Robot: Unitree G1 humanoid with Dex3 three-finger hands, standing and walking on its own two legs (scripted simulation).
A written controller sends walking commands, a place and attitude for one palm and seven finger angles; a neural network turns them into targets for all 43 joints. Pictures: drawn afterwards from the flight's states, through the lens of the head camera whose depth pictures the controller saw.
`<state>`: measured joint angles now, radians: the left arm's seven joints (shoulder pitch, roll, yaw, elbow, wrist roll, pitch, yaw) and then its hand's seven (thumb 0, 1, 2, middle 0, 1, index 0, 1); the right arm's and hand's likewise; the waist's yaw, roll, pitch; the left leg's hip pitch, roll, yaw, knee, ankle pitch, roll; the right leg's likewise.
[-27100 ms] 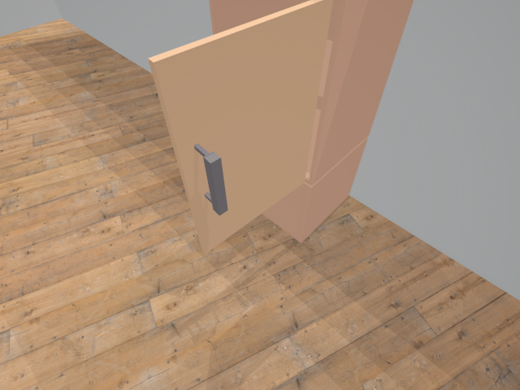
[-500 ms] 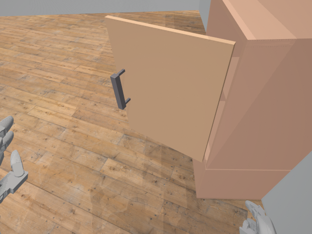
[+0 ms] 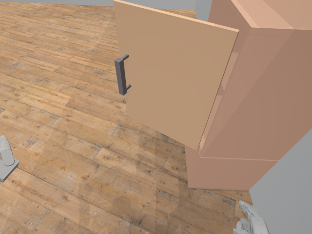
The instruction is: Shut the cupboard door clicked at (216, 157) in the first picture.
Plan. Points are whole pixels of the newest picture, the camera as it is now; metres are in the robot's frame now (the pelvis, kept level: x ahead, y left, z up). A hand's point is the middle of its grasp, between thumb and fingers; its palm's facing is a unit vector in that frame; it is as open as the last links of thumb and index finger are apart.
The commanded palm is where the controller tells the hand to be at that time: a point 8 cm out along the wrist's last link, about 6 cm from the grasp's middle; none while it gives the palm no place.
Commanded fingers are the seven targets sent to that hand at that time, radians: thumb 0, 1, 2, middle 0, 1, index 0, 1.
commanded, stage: step back with the hand held close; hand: left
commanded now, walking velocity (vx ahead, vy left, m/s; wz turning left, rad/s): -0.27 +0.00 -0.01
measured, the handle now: (124, 75) +0.73 +0.19 -0.01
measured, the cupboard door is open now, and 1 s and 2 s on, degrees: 61 61 61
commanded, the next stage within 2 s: stop stepping back and stand still in 0.94 s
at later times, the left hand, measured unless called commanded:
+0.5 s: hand (5, 184) +0.16 +0.26 +0.17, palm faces +0.48 -0.74 -0.47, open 7.4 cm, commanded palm +0.10 +0.29 +0.19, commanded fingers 0.00 0.90 0.90 -0.20 -0.30 -0.20 -0.30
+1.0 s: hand out of the picture +0.07 +0.26 +0.18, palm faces +0.51 -0.78 -0.37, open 7.4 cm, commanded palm +0.01 +0.29 +0.19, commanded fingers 0.00 0.90 0.90 -0.20 -0.30 -0.20 -0.30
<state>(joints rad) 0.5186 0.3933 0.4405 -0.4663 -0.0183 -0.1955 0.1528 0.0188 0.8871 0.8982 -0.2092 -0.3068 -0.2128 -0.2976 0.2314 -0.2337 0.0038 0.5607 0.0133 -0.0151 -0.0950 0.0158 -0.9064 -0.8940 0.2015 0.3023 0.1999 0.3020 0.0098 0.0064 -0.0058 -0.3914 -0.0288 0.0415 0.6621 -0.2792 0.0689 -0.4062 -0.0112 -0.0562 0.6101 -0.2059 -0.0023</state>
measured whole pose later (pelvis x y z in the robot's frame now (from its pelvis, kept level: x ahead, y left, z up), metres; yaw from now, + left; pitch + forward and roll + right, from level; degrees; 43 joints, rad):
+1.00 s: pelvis -0.13 -0.01 +0.00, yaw +0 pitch +4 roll -4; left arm 0.47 0.39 0.43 -0.52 -0.06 -0.24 0.17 0.02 0.89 0.90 -0.20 -0.31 -0.21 -0.30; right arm 0.11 -0.15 0.02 0.66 -0.02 -0.11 -0.06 0.02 -0.91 -0.89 0.20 0.30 0.20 0.30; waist 0.07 -0.01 -0.03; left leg -0.57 0.12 0.12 0.45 0.03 0.03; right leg -0.15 0.05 0.05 0.45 -0.41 0.01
